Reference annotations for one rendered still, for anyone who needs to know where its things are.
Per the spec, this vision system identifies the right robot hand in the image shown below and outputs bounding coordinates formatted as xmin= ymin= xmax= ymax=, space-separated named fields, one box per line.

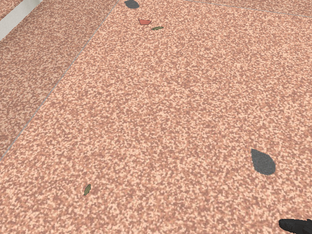
xmin=279 ymin=218 xmax=312 ymax=234

